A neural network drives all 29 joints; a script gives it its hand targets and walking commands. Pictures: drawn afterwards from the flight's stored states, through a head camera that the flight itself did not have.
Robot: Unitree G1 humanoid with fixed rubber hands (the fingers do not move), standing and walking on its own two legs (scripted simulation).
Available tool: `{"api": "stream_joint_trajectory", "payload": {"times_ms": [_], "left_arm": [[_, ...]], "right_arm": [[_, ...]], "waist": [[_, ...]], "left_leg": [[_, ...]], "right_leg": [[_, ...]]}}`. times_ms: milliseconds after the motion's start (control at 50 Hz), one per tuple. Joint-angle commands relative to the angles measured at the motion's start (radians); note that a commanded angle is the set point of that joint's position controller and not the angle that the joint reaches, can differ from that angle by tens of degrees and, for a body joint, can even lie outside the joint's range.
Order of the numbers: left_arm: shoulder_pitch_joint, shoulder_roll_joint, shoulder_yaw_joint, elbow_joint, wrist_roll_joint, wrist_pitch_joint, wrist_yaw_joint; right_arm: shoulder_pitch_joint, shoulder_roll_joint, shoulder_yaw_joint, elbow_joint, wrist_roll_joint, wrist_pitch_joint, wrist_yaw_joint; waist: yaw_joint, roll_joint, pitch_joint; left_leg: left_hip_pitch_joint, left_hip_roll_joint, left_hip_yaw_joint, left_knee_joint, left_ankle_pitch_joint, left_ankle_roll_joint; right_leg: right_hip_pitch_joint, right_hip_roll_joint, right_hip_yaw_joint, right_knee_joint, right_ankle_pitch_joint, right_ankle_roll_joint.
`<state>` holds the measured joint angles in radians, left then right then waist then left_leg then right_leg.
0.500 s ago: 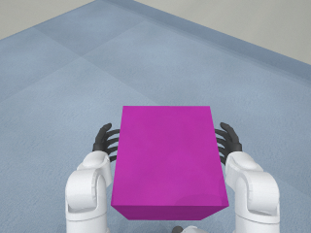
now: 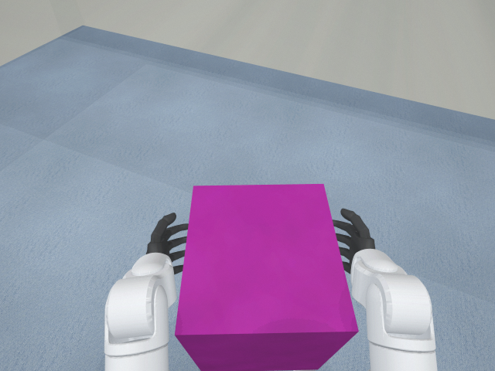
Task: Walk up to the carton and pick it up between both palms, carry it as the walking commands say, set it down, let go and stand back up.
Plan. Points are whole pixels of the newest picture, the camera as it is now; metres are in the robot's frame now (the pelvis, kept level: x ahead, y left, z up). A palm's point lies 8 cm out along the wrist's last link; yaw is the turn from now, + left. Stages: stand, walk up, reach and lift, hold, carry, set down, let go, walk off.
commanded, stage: carry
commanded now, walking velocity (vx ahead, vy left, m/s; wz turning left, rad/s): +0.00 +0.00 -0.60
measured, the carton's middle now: (259, 283) +0.27 +0.01 +0.00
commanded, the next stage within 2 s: none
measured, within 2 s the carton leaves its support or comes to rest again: neither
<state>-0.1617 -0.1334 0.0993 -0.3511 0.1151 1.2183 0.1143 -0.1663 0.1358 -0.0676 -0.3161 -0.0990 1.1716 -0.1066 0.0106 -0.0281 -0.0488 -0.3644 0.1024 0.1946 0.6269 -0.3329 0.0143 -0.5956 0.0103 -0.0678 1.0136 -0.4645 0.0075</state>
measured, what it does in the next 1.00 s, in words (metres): walks backwards, turning right: right foot, then left foot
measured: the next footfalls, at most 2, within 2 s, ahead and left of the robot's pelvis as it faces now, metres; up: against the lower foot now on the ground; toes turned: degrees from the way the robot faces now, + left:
right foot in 0.18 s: +0.01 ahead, -0.12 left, +0.00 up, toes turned -17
left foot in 0.50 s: +0.05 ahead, +0.09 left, +0.00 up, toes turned -10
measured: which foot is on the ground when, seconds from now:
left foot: down 0.00-0.20, up 0.22-0.48, down 0.50-0.80, up 0.82-1.00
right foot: up 0.00-0.16, down 0.18-0.52, up 0.54-0.78, down 0.80-1.00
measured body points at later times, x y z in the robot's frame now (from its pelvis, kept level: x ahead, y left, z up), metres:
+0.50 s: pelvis -0.03 +0.00 -0.01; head -0.01 +0.01 +0.44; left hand +0.28 +0.05 +0.06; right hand +0.19 -0.23 +0.07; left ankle +0.01 +0.10 -0.73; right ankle -0.03 -0.11 -0.73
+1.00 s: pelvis -0.11 -0.01 +0.00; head -0.11 -0.03 +0.45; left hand +0.20 -0.07 +0.06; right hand +0.01 -0.30 +0.06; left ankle -0.04 +0.11 -0.67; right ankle -0.13 -0.10 -0.73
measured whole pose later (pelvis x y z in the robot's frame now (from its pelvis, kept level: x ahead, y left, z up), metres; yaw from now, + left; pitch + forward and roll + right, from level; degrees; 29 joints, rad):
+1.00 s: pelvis -0.11 -0.01 +0.00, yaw -36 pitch +4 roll +1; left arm -0.18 -0.14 0.08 -0.29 0.11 1.21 0.11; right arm -0.16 0.13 -0.10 -0.33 -0.10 1.20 -0.11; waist -0.03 0.01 -0.05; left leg -0.56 0.12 0.10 1.05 -0.50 -0.11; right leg -0.43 0.02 -0.05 0.62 -0.27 -0.06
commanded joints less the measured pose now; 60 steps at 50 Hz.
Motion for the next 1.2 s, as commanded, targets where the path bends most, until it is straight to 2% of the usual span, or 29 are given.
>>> {"api": "stream_joint_trajectory", "payload": {"times_ms": [0, 100, 140, 160, 180, 200, 220, 260, 340, 420, 460, 480, 500, 520, 540, 560, 620, 720, 760, 780, 800, 820, 840, 880, 960, 1080, 1140, 1160, 1180], "left_arm": [[-0.554, -0.927, -0.764, -0.121, -0.459, -0.030, -0.276], [-0.484, -0.900, -0.747, -0.097, -0.452, -0.007, -0.265], [-0.459, -0.898, -0.738, -0.071, -0.445, -0.001, -0.270], [-0.452, -0.901, -0.731, -0.057, -0.441, 0.000, -0.272], [-0.445, -0.903, -0.723, -0.044, -0.435, -0.002, -0.274], [-0.419, -0.891, -0.703, -0.029, -0.413, -0.014, -0.273], [-0.417, -0.917, -0.703, -0.024, -0.421, -0.010, -0.275], [-0.457, -0.936, -0.695, -0.035, -0.412, -0.024, -0.274], [-0.488, -0.935, -0.696, -0.121, -0.413, -0.042, -0.259], [-0.434, -0.914, -0.700, -0.121, -0.400, -0.031, -0.253], [-0.447, -0.906, -0.711, -0.117, -0.403, -0.025, -0.256], [-0.445, -0.903, -0.712, -0.107, -0.404, -0.022, -0.257], [-0.450, -0.901, -0.718, -0.112, -0.418, -0.019, -0.262], [-0.500, -0.885, -0.736, -0.124, -0.433, -0.015, -0.268], [-0.500, -0.895, -0.734, -0.100, -0.432, -0.017, -0.272], [-0.536, -0.918, -0.746, -0.107, -0.448, -0.021, -0.277], [-0.596, -0.937, -0.774, -0.116, -0.480, -0.018, -0.280], [-0.513, -0.907, -0.744, -0.076, -0.464, 0.004, -0.266], [-0.470, -0.903, -0.728, -0.035, -0.448, 0.008, -0.270], [-0.462, -0.900, -0.718, -0.016, -0.442, 0.008, -0.274], [-0.454, -0.888, -0.703, 0.003, -0.434, 0.004, -0.279], [-0.437, -0.899, -0.687, 0.019, -0.414, -0.006, -0.281], [-0.461, -0.928, -0.691, 0.023, -0.424, -0.006, -0.282], [-0.482, -0.949, -0.679, -0.011, -0.411, -0.025, -0.279], [-0.494, -0.940, -0.672, -0.090, -0.404, -0.044, -0.262], [-0.446, -0.914, -0.690, -0.096, -0.394, -0.031, -0.260], [-0.477, -0.911, -0.712, -0.099, -0.407, -0.025, -0.265], [-0.477, -0.910, -0.715, -0.092, -0.410, -0.022, -0.268], [-0.499, -0.920, -0.723, -0.105, -0.429, -0.017, -0.274]], "right_arm": [[-0.457, 0.945, 0.650, -0.129, 0.388, -0.003, 0.260], [-0.358, 0.915, 0.641, -0.089, 0.353, 0.022, 0.254], [-0.343, 0.906, 0.641, -0.068, 0.345, 0.026, 0.255], [-0.348, 0.904, 0.644, -0.054, 0.348, 0.028, 0.256], [-0.369, 0.895, 0.650, -0.043, 0.350, 0.030, 0.259], [-0.403, 0.918, 0.672, -0.075, 0.363, 0.033, 0.264], [-0.407, 0.927, 0.680, -0.065, 0.368, 0.029, 0.263], [-0.463, 0.962, 0.712, -0.073, 0.409, 0.018, 0.273], [-0.517, 0.993, 0.734, -0.148, 0.457, 0.006, 0.271], [-0.438, 0.969, 0.711, -0.113, 0.441, 0.017, 0.267], [-0.409, 0.969, 0.700, -0.086, 0.428, 0.019, 0.269], [-0.399, 0.967, 0.693, -0.075, 0.422, 0.019, 0.271], [-0.380, 0.947, 0.676, -0.059, 0.411, 0.016, 0.271], [-0.344, 0.961, 0.659, -0.010, 0.392, 0.012, 0.268], [-0.367, 0.974, 0.654, -0.027, 0.392, 0.010, 0.267], [-0.405, 0.975, 0.653, -0.057, 0.385, 0.004, 0.267], [-0.453, 0.951, 0.644, -0.096, 0.376, 0.005, 0.258], [-0.372, 0.918, 0.642, -0.069, 0.348, 0.029, 0.249], [-0.361, 0.905, 0.643, -0.047, 0.339, 0.034, 0.250], [-0.365, 0.900, 0.642, -0.027, 0.339, 0.035, 0.252], [-0.375, 0.892, 0.645, -0.004, 0.335, 0.035, 0.254], [-0.424, 0.911, 0.669, -0.046, 0.345, 0.035, 0.258], [-0.443, 0.933, 0.682, -0.035, 0.358, 0.030, 0.259], [-0.496, 0.981, 0.720, -0.059, 0.404, 0.017, 0.271], [-0.547, 0.999, 0.746, -0.132, 0.461, 0.006, 0.270], [-0.446, 0.965, 0.713, -0.082, 0.435, 0.020, 0.265], [-0.415, 0.970, 0.693, -0.052, 0.419, 0.022, 0.265], [-0.406, 0.967, 0.683, -0.044, 0.412, 0.022, 0.265], [-0.392, 0.959, 0.670, -0.031, 0.397, 0.015, 0.264]], "waist": [[-0.020, 0.201, -0.289], [-0.037, 0.270, -0.312], [-0.024, 0.243, -0.313], [-0.014, 0.185, -0.331], [0.006, 0.046, -0.341], [0.011, -0.300, -0.353], [0.008, -0.206, -0.367], [0.009, -0.086, -0.353], [0.008, -0.119, -0.357], [0.011, -0.138, -0.369], [-0.008, -0.120, -0.371], [-0.015, -0.069, -0.381], [-0.017, 0.221, -0.374], [-0.021, 0.400, -0.367], [-0.018, 0.262, -0.333], [-0.021, 0.169, -0.305], [-0.022, 0.216, -0.254], [-0.034, 0.261, -0.311], [-0.017, 0.216, -0.314], [-0.008, 0.126, -0.310], [0.005, -0.088, -0.289], [0.008, -0.324, -0.278], [0.006, -0.199, -0.299], [0.006, -0.092, -0.314], [0.007, -0.122, -0.340], [0.014, -0.125, -0.370], [-0.006, -0.110, -0.377], [-0.011, -0.032, -0.389], [-0.014, 0.284, -0.359]], "left_leg": [[0.279, 0.275, -0.127, -0.145, 0.696, 0.078], [0.354, 0.294, -0.053, -0.051, 0.845, 0.042], [0.321, 0.283, -0.002, 0.031, 0.807, -0.022], [0.203, 0.263, 0.008, 0.108, 0.694, -0.070], [-0.007, 0.227, -0.001, 0.232, 0.350, -0.126], [-0.269, 0.067, 0.006, 0.377, -0.276, -0.170], [-0.304, 0.072, -0.084, 0.470, -0.358, -0.164], [-0.295, 0.053, -0.112, 0.474, -0.286, -0.148], [-0.208, 0.002, -0.102, 0.381, -0.148, -0.121], [-0.083, -0.047, -0.081, 0.179, -0.106, -0.097], [0.075, -0.064, -0.046, -0.067, 0.036, -0.082], [0.224, 0.008, -0.107, -0.171, 0.133, -0.064], [0.369, 0.285, -0.376, -0.242, 0.408, 0.010], [0.296, 0.473, -0.482, -0.252, 0.596, 0.159], [0.248, 0.431, -0.414, -0.231, 0.580, 0.178], [0.197, 0.372, -0.317, -0.228, 0.507, 0.146], [0.155, 0.265, -0.128, -0.221, 0.344, 0.063], [0.251, 0.309, -0.077, -0.122, 0.545, 0.060], [0.212, 0.289, -0.028, -0.018, 0.500, -0.012], [0.106, 0.262, -0.001, 0.078, 0.370, -0.069], [-0.151, 0.188, 0.000, 0.207, 0.035, -0.137], [-0.302, 0.064, -0.006, 0.342, -0.345, -0.157], [-0.304, 0.081, -0.095, 0.443, -0.328, -0.159], [-0.293, 0.052, -0.104, 0.491, -0.237, -0.143], [-0.260, 0.009, -0.111, 0.444, -0.151, -0.119], [-0.121, -0.062, -0.116, 0.199, -0.142, -0.090], [0.118, -0.073, -0.091, -0.137, 0.007, -0.068], [0.285, 0.019, -0.176, -0.237, 0.034, -0.048], [0.385, 0.316, -0.479, -0.305, 0.180, 0.053]], "right_leg": [[-0.017, -0.045, -0.032, 0.014, -0.017, 0.028], [0.119, 0.021, -0.121, -0.286, 0.023, 0.018], [0.245, 0.014, -0.129, -0.536, 0.232, 0.017], [0.393, -0.045, -0.051, -0.601, 0.342, 0.011], [0.550, -0.184, 0.114, -0.567, 0.751, -0.025], [0.682, -0.387, 0.403, -0.486, 1.357, -0.176], [0.708, -0.360, 0.339, -0.443, 1.411, -0.203], [0.626, -0.317, 0.277, -0.465, 1.145, -0.185], [0.495, -0.257, 0.236, -0.506, 0.861, -0.175], [0.423, -0.244, 0.269, -0.487, 0.802, -0.169], [0.332, -0.199, 0.245, -0.434, 0.722, -0.131], [0.215, -0.160, 0.217, -0.368, 0.603, -0.090], [-0.005, -0.054, 0.108, -0.164, 0.254, -0.021], [-0.064, 0.000, 0.004, 0.061, -0.169, -0.001], [-0.040, -0.047, 0.052, 0.170, -0.154, -0.009], [-0.020, -0.060, 0.042, 0.180, -0.083, -0.003], [0.024, -0.054, -0.034, 0.037, -0.004, 0.029], [0.155, 0.002, -0.107, -0.271, -0.015, 0.020], [0.282, -0.003, -0.095, -0.536, 0.176, 0.011], [0.398, -0.071, -0.004, -0.627, 0.276, 0.007], [0.526, -0.259, 0.256, -0.634, 0.596, -0.046], [0.544, -0.408, 0.465, -0.583, 1.001, -0.181], [0.572, -0.348, 0.367, -0.515, 1.085, -0.191], [0.519, -0.287, 0.275, -0.510, 0.909, -0.167], [0.470, -0.243, 0.276, -0.558, 0.624, -0.170], [0.439, -0.243, 0.373, -0.568, 0.627, -0.177], [0.312, -0.175, 0.331, -0.529, 0.556, -0.120], [0.178, -0.131, 0.284, -0.457, 0.453, -0.073], [-0.049, -0.008, 0.131, -0.243, 0.170, 0.000]]}}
